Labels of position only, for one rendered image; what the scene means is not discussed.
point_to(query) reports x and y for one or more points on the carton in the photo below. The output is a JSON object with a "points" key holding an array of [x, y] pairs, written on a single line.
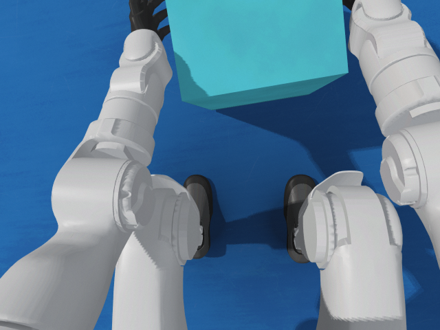
{"points": [[230, 53]]}

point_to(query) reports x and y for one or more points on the left robot upper arm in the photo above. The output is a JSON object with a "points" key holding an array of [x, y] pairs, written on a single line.
{"points": [[63, 285]]}

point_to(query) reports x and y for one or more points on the robot right forearm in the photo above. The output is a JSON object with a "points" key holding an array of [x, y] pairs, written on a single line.
{"points": [[400, 67]]}

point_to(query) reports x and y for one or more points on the left robot hand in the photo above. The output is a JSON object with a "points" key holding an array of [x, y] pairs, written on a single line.
{"points": [[141, 16]]}

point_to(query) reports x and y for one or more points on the right robot upper arm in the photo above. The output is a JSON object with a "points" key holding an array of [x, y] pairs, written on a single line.
{"points": [[410, 172]]}

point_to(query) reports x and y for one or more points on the robot left foot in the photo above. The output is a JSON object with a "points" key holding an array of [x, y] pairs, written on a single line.
{"points": [[200, 190]]}

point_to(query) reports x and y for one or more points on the robot right thigh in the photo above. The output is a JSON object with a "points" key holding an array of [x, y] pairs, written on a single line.
{"points": [[361, 281]]}

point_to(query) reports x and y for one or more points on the robot left forearm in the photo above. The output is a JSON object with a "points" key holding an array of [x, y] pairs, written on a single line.
{"points": [[130, 111]]}

